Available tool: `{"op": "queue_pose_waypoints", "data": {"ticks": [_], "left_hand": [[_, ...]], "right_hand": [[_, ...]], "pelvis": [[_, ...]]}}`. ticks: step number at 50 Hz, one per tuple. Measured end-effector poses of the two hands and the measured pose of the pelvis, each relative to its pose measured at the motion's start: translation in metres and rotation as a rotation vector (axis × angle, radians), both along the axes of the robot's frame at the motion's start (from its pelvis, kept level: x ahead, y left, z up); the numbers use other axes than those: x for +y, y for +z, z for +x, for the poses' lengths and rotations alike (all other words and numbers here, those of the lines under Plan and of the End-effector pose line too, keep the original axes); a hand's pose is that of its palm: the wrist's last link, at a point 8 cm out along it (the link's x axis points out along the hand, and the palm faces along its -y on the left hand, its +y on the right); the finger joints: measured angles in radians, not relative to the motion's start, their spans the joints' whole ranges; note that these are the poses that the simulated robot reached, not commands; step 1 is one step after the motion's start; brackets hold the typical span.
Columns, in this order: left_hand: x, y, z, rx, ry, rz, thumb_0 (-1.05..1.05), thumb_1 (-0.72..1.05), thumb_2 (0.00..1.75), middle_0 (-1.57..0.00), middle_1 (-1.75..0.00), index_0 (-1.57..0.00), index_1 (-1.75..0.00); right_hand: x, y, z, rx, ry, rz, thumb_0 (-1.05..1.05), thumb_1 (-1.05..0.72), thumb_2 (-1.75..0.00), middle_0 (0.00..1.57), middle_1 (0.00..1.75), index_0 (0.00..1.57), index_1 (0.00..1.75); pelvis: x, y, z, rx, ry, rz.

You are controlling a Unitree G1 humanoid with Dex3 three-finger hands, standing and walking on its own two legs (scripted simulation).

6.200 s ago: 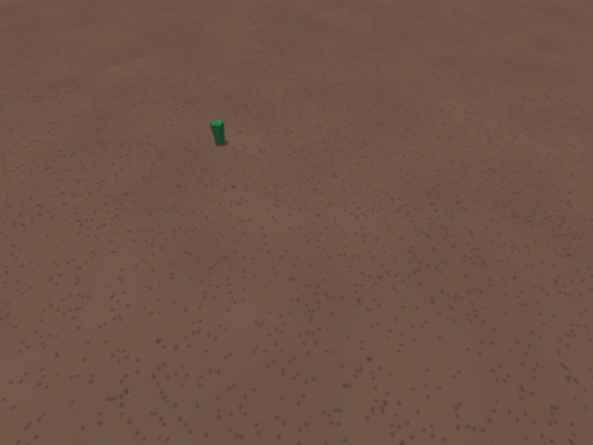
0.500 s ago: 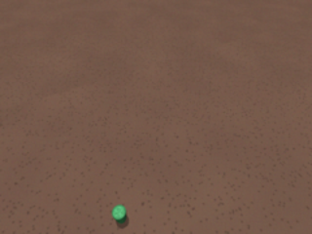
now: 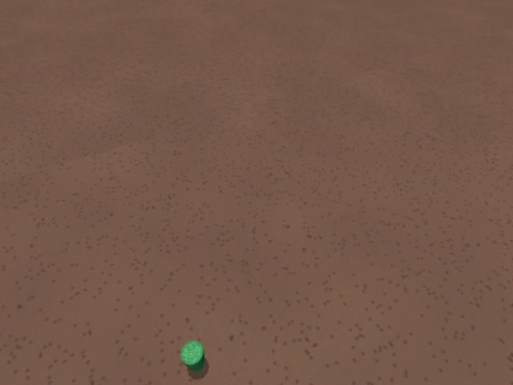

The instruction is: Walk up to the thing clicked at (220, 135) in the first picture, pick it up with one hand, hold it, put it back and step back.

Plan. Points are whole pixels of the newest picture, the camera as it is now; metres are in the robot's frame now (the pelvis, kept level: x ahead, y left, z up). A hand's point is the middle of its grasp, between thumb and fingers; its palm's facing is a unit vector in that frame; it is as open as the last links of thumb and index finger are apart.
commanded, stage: stand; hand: left
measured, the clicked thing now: (194, 357) +0.37 +0.20 -0.72
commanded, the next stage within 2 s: none
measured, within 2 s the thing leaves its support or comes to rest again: neither
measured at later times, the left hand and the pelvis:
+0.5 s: hand out of the picture +0.09 +0.24 -0.16, palm faces -0.02 -0.94 -0.34, open 7.4 cm; pelvis +0.02 -0.01 +0.00, yaw +0 degrees
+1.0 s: hand out of the picture +0.09 +0.24 -0.15, palm faces -0.03 -0.94 -0.35, open 7.4 cm; pelvis +0.01 -0.02 +0.00, yaw +0 degrees
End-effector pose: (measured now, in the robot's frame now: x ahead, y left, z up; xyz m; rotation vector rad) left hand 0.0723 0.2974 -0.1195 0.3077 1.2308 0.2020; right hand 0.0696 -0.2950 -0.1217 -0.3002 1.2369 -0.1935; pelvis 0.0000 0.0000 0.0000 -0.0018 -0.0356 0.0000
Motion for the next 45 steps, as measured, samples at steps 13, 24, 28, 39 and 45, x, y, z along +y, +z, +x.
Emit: {"op": "queue_pose_waypoints", "data": {"ticks": [13, 24, 28, 39, 45], "left_hand": [[-0.005, 0.000, 0.002, 0.014, -0.005, 0.004, 0.00, 0.90, 0.90, -0.20, -0.30, -0.20, -0.30], [-0.012, 0.001, 0.012, 0.002, -0.010, 0.004, 0.00, 0.90, 0.90, -0.20, -0.30, -0.20, -0.30], [-0.013, 0.002, 0.017, -0.009, -0.011, 0.005, 0.00, 0.90, 0.90, -0.20, -0.30, -0.20, -0.30], [-0.015, 0.004, 0.020, -0.027, -0.020, 0.008, 0.00, 0.90, 0.90, -0.20, -0.30, -0.20, -0.30], [-0.015, 0.003, 0.016, -0.015, -0.019, 0.008, 0.00, 0.90, 0.90, -0.20, -0.30, -0.20, -0.30]], "right_hand": [[-0.006, 0.000, 0.013, -0.004, 0.009, -0.001, 0.00, -0.91, -0.90, 0.20, 0.30, 0.20, 0.30], [-0.013, 0.001, 0.021, -0.007, 0.005, -0.006, 0.00, -0.91, -0.90, 0.20, 0.30, 0.20, 0.30], [-0.015, 0.002, 0.023, -0.017, 0.003, -0.007, 0.00, -0.91, -0.90, 0.20, 0.30, 0.20, 0.30], [-0.017, 0.003, 0.018, -0.022, 0.000, -0.008, 0.00, -0.91, -0.90, 0.20, 0.30, 0.20, 0.30], [-0.018, 0.001, 0.011, -0.003, -0.002, -0.007, 0.00, -0.91, -0.90, 0.20, 0.30, 0.20, 0.30]], "pelvis": [[-0.006, 0.000, 0.008, 0.008, 0.002, 0.001], [-0.011, 0.000, 0.015, 0.005, 0.000, 0.000], [-0.012, 0.000, 0.016, 0.001, -0.002, 0.000], [-0.015, 0.000, 0.014, -0.005, -0.004, -0.001], [-0.015, 0.001, 0.014, -0.003, -0.004, -0.001]]}}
